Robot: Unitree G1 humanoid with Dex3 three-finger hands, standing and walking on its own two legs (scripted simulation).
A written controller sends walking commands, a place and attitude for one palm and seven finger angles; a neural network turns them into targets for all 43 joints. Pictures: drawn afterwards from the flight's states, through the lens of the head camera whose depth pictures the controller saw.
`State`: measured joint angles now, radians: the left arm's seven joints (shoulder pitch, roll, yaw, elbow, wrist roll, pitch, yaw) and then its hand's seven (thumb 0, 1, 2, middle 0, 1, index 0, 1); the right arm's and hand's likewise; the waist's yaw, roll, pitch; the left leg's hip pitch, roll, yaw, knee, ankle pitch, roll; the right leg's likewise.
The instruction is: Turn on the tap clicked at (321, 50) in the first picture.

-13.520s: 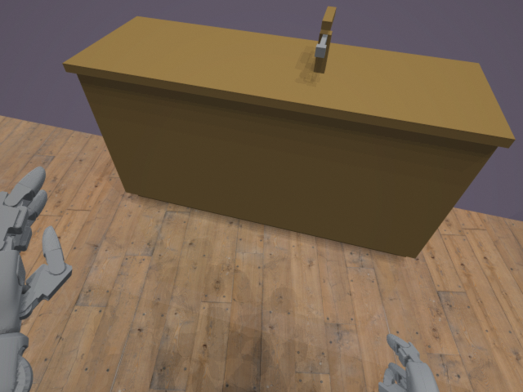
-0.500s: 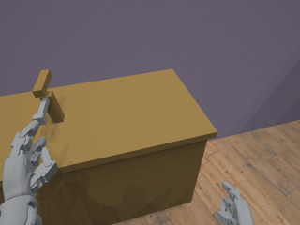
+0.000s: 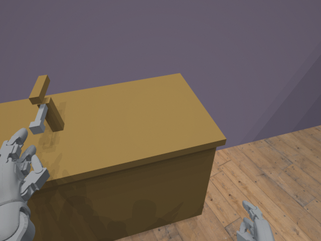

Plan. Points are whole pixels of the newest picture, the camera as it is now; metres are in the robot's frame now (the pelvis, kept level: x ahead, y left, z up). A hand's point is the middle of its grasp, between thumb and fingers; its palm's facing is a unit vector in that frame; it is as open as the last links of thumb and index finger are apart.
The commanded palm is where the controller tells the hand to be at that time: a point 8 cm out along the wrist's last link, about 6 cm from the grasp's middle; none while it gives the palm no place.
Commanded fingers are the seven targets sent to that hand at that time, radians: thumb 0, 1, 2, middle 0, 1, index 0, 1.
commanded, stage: reach beside the lever's end, fingers flat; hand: left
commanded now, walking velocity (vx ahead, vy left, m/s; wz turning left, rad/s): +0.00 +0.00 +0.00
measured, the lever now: (37, 127) +0.36 +0.41 +0.11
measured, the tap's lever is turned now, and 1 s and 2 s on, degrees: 0 0 0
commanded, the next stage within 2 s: push the lever round in 1.88 s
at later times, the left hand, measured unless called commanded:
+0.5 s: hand (38, 159) +0.24 +0.31 +0.13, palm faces +0.56 -0.82 -0.13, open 7.5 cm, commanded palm +0.19 +0.35 +0.13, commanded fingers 0.00 0.90 0.90 -0.18 -0.25 -0.18 -0.25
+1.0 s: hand (32, 149) +0.27 +0.36 +0.12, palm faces +0.57 -0.82 -0.12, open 7.7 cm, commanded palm +0.23 +0.40 +0.12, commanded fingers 0.00 0.90 0.90 -0.16 -0.18 -0.16 -0.18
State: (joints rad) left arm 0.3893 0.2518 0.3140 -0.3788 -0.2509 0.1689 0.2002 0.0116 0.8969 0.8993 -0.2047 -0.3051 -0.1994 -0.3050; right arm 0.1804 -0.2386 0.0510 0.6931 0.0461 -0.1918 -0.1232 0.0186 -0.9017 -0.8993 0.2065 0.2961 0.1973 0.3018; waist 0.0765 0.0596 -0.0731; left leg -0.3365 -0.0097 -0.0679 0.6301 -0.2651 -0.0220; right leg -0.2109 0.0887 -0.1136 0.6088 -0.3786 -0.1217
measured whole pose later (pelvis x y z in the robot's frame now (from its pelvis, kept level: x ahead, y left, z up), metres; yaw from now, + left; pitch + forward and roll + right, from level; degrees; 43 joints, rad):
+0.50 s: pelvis +0.00 +0.02 +0.00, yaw +0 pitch +0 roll +0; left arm 0.24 0.28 0.38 -0.16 -0.25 0.08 0.16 0.01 0.90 0.90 -0.19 -0.27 -0.19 -0.27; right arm 0.19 -0.25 0.04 0.70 0.05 -0.21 -0.12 0.02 -0.90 -0.90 0.21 0.30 0.20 0.30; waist 0.06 0.05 -0.06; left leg -0.37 -0.03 -0.05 0.62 -0.26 0.00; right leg -0.25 0.07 -0.10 0.61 -0.37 -0.10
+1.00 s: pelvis +0.00 +0.04 +0.00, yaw +0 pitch +2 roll -1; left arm 0.04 0.34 0.45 0.12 -0.23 0.02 0.10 0.01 0.90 0.90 -0.17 -0.21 -0.17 -0.21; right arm 0.20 -0.25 0.04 0.71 0.04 -0.18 -0.11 0.02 -0.90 -0.90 0.21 0.30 0.20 0.30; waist 0.04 0.04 -0.05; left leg -0.41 -0.04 -0.04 0.64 -0.26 0.03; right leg -0.28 0.05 -0.09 0.61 -0.36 -0.07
